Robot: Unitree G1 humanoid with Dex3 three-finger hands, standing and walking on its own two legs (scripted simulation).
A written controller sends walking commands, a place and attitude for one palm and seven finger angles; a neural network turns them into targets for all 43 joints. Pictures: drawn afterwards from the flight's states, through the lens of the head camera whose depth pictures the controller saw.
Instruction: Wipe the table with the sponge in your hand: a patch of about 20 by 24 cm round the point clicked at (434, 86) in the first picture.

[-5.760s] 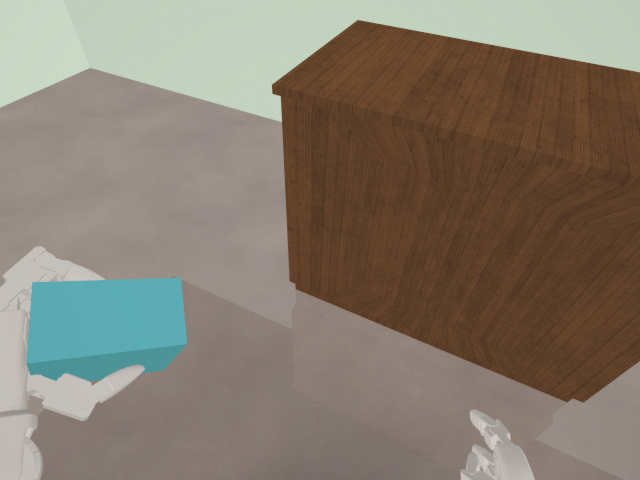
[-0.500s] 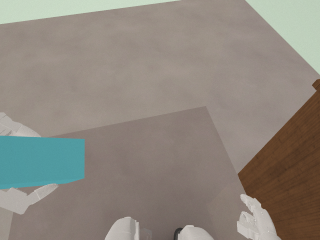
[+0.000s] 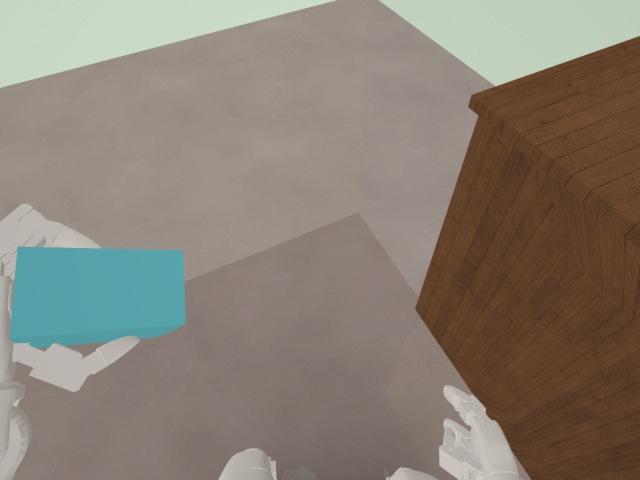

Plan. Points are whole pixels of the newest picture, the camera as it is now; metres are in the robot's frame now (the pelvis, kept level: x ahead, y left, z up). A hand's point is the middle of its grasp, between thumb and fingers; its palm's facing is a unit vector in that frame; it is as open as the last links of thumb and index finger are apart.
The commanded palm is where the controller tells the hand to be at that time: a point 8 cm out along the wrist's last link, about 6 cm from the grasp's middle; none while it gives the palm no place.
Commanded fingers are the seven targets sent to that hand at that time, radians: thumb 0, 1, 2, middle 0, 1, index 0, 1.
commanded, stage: turn to face it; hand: left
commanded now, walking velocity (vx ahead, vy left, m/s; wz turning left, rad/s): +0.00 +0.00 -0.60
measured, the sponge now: (124, 299) +0.24 +0.20 +0.16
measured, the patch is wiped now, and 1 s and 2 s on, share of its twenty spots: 0.00 0.00 0.00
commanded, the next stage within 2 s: none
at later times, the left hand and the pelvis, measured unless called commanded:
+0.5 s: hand (164, 328) +0.21 +0.14 +0.19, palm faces +0.14 -0.88 -0.45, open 10.7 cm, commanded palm +0.18 +0.19 +0.20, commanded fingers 0.00 0.10 1.30 -1.20 -1.60 -1.20 -1.60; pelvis -0.07 -0.02 +0.01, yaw -19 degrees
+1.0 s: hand (305, 405) +0.16 +0.02 +0.20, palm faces -0.16 -0.86 -0.47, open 10.7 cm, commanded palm +0.14 +0.09 +0.20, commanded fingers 0.00 0.10 1.30 -1.20 -1.60 -1.20 -1.60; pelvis -0.15 -0.04 +0.02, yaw -36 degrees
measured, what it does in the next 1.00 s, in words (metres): walks backwards, turning right: left foot, then right foot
